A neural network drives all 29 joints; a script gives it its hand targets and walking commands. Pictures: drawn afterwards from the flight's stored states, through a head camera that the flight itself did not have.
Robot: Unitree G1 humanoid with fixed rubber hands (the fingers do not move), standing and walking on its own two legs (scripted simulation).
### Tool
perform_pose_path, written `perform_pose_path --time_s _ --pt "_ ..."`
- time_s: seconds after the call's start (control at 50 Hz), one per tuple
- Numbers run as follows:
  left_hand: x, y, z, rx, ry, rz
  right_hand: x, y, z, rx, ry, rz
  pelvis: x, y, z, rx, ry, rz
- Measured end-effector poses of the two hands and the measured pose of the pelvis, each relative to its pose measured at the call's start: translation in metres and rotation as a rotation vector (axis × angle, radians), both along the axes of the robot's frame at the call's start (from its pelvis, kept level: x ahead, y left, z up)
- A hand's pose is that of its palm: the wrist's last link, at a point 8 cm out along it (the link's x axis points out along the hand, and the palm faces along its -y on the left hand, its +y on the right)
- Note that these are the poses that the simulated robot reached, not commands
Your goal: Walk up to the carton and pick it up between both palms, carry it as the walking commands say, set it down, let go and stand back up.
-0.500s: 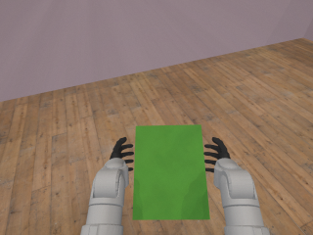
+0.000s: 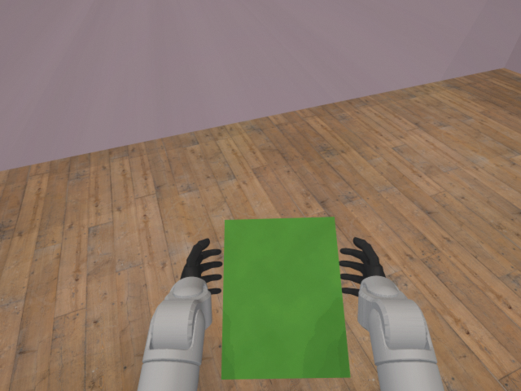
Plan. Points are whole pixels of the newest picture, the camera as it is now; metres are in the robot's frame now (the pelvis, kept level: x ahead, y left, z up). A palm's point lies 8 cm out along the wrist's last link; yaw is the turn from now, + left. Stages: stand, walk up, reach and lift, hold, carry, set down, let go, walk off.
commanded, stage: carry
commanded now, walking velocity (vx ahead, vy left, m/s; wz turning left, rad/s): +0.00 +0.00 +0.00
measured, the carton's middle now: (281, 294) +0.33 +0.00 -0.04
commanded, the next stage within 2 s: hold in 0.30 s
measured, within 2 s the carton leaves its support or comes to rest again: neither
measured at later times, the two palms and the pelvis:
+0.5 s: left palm (203, 302) +0.27 +0.12 +0.04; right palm (382, 306) +0.26 -0.15 +0.04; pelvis -0.01 +0.00 +0.00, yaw +0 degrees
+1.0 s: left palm (202, 288) +0.28 +0.12 +0.05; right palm (383, 283) +0.28 -0.15 +0.07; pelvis -0.02 -0.01 +0.01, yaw +0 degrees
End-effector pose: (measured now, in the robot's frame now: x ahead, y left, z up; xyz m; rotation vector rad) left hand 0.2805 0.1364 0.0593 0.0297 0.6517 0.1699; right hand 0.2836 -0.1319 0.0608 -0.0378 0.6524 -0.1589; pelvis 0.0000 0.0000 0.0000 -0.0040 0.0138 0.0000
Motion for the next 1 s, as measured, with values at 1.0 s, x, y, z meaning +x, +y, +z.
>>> perform_pose_path --time_s 1.0 --pt "0.001 -0.013 -0.005 0.030 0.017 -0.066 0.001 -0.016 0.006 -0.003 -0.009 0.039 -0.017 -0.013 0.006 0.008 -0.175 -0.004"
